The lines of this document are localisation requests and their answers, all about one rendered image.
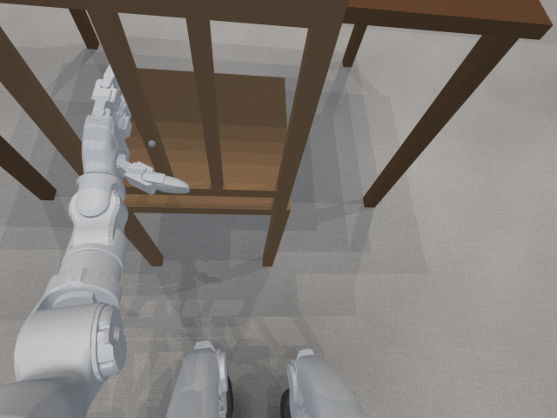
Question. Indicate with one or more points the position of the left robot upper arm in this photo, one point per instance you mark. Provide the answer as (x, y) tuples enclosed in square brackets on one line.
[(65, 355)]

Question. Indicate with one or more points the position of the left robot hand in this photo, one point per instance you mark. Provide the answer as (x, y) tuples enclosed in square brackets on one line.
[(103, 139)]

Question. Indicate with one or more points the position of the left robot thigh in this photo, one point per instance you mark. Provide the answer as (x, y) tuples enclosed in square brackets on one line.
[(202, 378)]

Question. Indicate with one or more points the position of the right robot shin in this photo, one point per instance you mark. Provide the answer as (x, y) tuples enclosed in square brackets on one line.
[(300, 412)]

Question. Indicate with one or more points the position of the table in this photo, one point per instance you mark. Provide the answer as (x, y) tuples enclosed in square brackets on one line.
[(500, 22)]

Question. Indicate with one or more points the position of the left robot forearm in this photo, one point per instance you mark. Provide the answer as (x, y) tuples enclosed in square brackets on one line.
[(94, 259)]

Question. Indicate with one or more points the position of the chair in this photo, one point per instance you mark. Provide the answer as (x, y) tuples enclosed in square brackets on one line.
[(224, 135)]

